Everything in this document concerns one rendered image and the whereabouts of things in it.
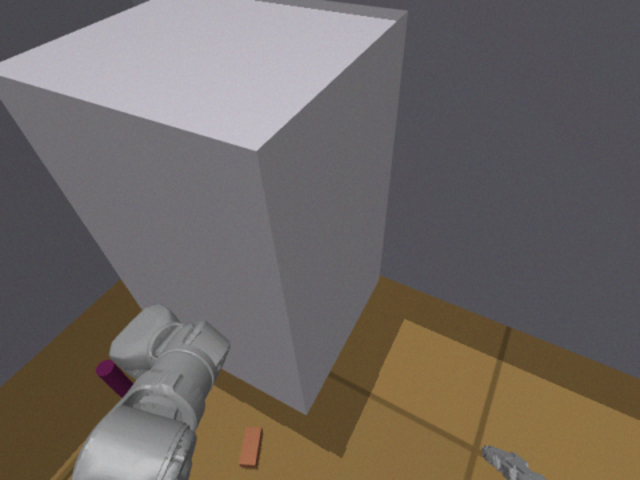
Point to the left robot arm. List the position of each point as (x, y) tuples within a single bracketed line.
[(150, 433)]

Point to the left robot hand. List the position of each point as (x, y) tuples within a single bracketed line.
[(128, 349)]

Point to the right robot hand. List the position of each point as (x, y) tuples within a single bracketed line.
[(511, 465)]

